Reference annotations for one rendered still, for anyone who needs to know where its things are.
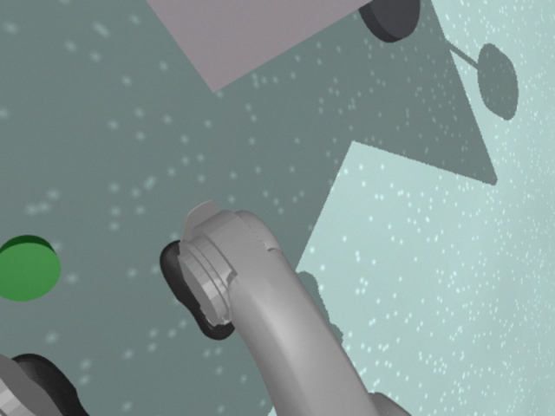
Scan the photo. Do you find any right robot hand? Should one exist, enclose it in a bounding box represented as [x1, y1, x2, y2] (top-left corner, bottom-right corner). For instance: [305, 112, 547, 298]
[369, 393, 412, 416]

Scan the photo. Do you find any right robot foot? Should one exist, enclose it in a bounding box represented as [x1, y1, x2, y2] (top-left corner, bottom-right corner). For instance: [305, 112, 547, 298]
[160, 240, 235, 340]

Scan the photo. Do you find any left robot foot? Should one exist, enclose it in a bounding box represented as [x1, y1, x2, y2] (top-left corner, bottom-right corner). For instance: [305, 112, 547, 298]
[12, 354, 89, 416]

